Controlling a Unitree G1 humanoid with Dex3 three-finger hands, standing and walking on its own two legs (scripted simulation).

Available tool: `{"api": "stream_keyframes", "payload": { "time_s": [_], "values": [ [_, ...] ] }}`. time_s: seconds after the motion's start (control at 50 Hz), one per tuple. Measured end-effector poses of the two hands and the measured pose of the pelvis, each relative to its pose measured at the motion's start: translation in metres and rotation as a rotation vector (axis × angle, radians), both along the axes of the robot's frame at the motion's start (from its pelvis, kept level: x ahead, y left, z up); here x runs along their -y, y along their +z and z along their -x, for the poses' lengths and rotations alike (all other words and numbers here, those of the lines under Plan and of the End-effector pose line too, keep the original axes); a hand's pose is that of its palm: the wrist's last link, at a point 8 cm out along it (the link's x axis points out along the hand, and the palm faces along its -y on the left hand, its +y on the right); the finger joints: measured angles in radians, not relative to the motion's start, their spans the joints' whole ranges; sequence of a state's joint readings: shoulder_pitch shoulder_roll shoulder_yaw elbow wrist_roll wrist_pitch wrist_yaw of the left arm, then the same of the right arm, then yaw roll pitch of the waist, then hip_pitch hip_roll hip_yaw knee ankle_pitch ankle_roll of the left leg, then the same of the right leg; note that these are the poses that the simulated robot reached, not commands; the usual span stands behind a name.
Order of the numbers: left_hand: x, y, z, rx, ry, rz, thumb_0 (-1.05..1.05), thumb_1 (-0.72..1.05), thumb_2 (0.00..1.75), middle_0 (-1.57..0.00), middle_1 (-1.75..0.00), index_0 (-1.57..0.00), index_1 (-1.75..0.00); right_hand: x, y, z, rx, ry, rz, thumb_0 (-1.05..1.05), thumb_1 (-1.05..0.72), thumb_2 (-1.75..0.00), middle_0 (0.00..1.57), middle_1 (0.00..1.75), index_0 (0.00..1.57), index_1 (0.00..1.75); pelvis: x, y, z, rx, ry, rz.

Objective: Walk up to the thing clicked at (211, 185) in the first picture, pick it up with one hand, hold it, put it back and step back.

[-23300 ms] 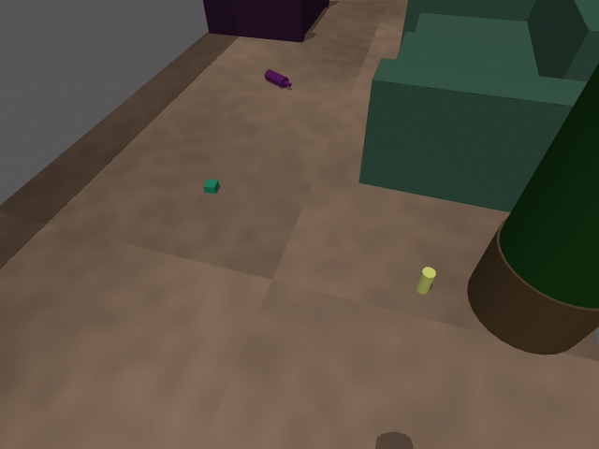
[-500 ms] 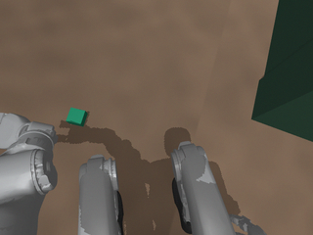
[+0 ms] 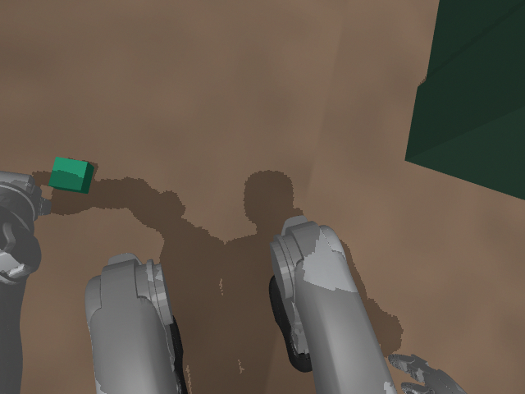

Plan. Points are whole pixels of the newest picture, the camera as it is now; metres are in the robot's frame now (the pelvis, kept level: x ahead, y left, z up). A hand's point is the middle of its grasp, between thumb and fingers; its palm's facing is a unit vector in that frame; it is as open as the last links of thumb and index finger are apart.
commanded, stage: rise first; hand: left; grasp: from above
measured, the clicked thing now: (72, 175) +0.50 +0.28 -0.32
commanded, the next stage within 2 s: none
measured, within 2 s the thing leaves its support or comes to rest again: neither
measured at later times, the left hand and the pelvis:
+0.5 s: hand (6, 194) +0.45 +0.32 -0.18, palm faces -0.09 -0.44 -0.89, open 14.1 cm; pelvis +0.00 +0.01 -0.01, yaw -3 degrees
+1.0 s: hand (11, 185) +0.46 +0.32 -0.20, palm faces -0.06 -0.42 -0.90, open 14.3 cm; pelvis +0.00 +0.01 -0.01, yaw -5 degrees
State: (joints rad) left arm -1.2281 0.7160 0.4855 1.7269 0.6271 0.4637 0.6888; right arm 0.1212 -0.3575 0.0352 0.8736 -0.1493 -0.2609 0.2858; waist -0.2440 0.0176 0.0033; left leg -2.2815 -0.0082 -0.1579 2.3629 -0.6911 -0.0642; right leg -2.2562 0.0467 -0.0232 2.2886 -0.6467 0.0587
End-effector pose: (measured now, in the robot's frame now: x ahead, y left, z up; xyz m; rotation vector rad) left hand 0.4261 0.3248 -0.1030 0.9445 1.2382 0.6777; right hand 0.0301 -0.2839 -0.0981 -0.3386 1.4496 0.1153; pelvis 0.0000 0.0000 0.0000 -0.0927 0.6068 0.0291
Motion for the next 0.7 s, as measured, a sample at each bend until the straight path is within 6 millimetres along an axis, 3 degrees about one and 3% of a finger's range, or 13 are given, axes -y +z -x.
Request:
{"api": "stream_keyframes", "payload": {
  "time_s": [0.12, 0.34, 0.7],
  "values": [
    [-0.004, -0.006, -0.013, 0.015, -0.037, -0.037, 0.00, -0.44, 0.96, -0.17, -0.98, -0.16, -0.99, -0.005, -0.001, 0.016, -0.040, -0.032, 0.003, 0.01, -0.91, -0.90, 0.20, 0.30, 0.20, 0.30, -0.003, -0.007, -0.002, 0.007, -0.006, 0.018],
    [-0.003, -0.016, -0.012, -0.017, -0.010, -0.015, 0.00, -0.53, 1.03, -0.12, -1.00, -0.10, -1.02, -0.023, 0.004, 0.032, -0.075, -0.037, -0.031, 0.01, -0.92, -0.90, 0.20, 0.30, 0.20, 0.30, -0.007, -0.007, -0.001, 0.026, -0.014, 0.040],
    [-0.006, -0.032, -0.022, 0.005, -0.035, -0.037, 0.00, -0.57, 1.05, -0.11, -1.00, -0.08, -1.03, -0.022, 0.027, 0.057, -0.120, -0.026, 0.003, 0.00, -0.92, -0.90, 0.20, 0.30, 0.20, 0.30, -0.013, -0.012, 0.004, 0.059, -0.024, 0.084]
  ]
}}
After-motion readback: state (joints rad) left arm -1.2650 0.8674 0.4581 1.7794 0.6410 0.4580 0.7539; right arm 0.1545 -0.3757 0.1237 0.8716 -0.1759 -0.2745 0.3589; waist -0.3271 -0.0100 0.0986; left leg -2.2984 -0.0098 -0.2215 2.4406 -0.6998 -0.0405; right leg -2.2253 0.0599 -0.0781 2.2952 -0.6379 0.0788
